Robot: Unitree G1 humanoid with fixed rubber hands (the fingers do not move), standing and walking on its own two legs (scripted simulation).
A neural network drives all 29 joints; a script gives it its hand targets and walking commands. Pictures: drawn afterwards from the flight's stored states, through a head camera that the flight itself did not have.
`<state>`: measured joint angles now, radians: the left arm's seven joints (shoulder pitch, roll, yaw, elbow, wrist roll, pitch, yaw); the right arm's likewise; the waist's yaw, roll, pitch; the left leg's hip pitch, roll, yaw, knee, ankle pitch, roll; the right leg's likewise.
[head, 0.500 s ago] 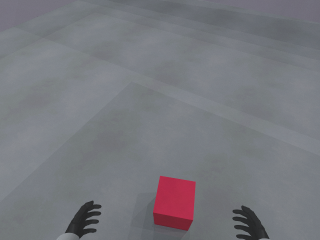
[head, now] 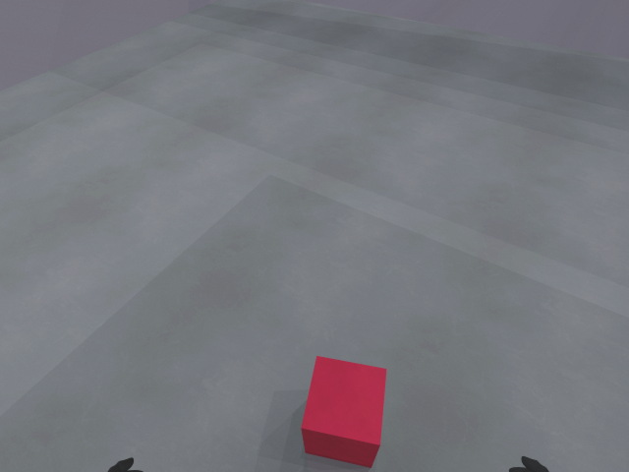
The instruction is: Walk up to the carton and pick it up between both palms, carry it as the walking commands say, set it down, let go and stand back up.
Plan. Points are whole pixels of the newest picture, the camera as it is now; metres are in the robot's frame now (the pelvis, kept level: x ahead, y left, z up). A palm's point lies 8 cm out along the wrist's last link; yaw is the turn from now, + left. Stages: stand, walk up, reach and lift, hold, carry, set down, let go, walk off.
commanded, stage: stand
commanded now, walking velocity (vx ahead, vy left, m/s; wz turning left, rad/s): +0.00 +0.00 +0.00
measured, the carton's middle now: (344, 412) +0.40 -0.04 -0.65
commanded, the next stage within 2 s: none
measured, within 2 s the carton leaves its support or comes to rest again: neither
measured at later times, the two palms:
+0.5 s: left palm out of the picture +0.07 +0.30 -0.10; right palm out of the picture +0.07 -0.30 -0.11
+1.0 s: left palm out of the picture +0.06 +0.31 -0.10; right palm out of the picture +0.04 -0.30 -0.11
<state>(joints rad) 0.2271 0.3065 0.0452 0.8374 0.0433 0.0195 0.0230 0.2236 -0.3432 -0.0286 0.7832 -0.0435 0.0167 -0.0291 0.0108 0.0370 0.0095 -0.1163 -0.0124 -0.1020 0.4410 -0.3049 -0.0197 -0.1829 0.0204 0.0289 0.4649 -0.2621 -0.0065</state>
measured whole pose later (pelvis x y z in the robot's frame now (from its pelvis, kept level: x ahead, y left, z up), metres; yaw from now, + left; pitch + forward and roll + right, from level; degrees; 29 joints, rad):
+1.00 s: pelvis -0.02 +0.00 +0.01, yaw -1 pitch -3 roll +0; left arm 0.14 0.36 0.01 1.06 0.02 0.01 0.00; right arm 0.20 -0.38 0.02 1.00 -0.02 -0.01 -0.02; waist 0.01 0.02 0.03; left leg -0.07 -0.01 -0.08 0.35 -0.23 -0.02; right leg -0.15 0.02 0.05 0.39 -0.19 0.00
